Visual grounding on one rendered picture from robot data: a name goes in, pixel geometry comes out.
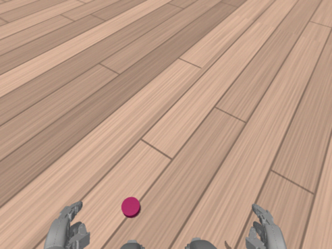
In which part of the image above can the right robot hand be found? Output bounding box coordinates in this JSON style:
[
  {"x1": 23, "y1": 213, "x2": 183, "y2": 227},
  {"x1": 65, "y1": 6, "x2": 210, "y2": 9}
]
[{"x1": 245, "y1": 204, "x2": 287, "y2": 249}]

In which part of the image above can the left robot hand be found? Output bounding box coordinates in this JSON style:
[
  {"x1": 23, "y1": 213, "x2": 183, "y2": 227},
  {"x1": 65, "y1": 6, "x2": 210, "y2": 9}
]
[{"x1": 44, "y1": 201, "x2": 90, "y2": 249}]

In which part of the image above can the tin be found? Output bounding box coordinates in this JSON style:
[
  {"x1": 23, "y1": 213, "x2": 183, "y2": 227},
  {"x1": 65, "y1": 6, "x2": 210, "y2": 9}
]
[{"x1": 121, "y1": 197, "x2": 140, "y2": 218}]

